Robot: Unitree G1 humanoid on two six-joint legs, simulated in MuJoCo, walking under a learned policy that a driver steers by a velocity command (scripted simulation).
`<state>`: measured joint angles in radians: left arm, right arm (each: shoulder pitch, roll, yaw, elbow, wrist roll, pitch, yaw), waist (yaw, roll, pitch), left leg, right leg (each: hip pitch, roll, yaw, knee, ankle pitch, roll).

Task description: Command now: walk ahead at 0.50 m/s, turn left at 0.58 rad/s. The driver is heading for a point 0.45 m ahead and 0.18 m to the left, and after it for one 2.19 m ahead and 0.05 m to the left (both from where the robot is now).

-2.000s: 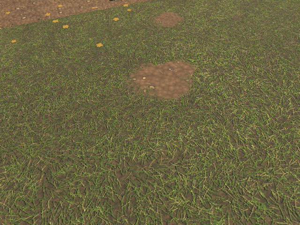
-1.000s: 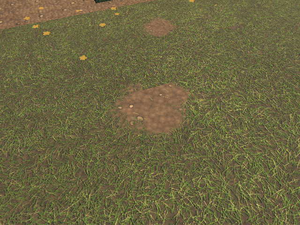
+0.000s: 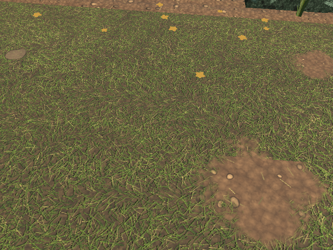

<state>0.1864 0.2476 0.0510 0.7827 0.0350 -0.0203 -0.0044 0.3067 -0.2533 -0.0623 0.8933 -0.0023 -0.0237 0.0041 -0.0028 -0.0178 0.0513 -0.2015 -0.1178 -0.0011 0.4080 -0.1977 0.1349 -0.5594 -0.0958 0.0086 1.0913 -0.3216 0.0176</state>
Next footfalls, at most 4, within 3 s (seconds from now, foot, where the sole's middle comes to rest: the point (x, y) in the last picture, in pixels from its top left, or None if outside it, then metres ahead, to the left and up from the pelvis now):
0.30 right None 0.22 -0.13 -0.78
0.82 left None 0.53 0.16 -0.95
1.26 right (139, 187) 0.84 0.14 -0.95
1.82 left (104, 157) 1.02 0.33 -0.95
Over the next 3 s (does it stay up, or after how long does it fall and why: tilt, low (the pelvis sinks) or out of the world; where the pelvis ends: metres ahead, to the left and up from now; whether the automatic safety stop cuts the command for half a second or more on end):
stays up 1.50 0.15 -0.34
